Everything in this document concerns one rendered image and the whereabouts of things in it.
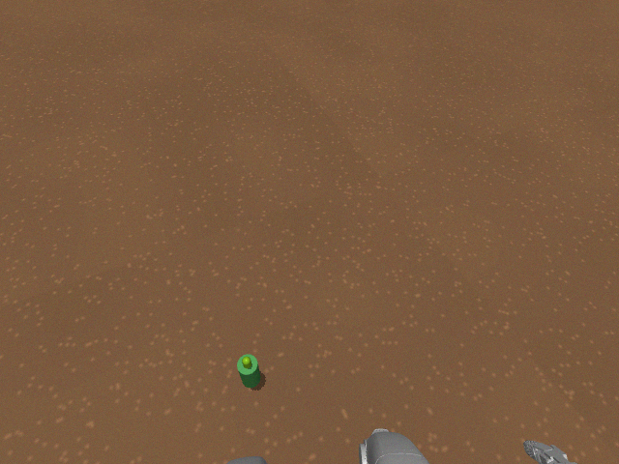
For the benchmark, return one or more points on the right robot hand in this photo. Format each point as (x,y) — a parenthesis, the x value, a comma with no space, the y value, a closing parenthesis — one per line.
(545,454)

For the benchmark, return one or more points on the bottle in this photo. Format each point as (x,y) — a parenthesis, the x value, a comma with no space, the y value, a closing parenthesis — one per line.
(249,370)

